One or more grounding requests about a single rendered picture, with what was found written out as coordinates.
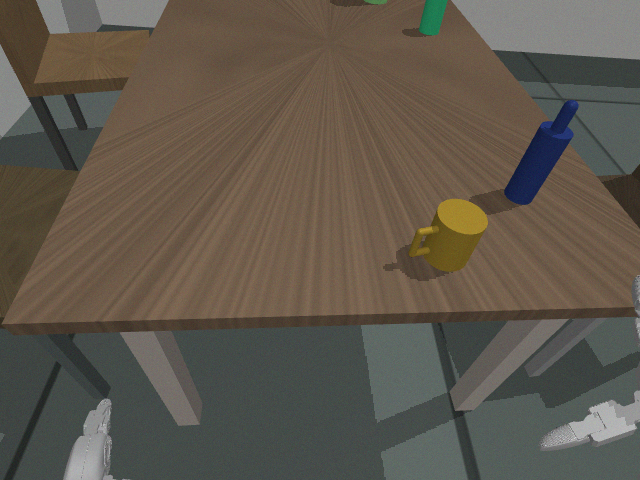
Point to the right robot hand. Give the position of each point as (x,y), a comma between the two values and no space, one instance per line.
(605,422)

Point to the table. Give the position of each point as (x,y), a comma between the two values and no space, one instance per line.
(268,163)

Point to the chair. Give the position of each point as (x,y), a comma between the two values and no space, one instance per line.
(64,64)
(626,190)
(30,201)

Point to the left robot hand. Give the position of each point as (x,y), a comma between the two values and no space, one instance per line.
(90,455)

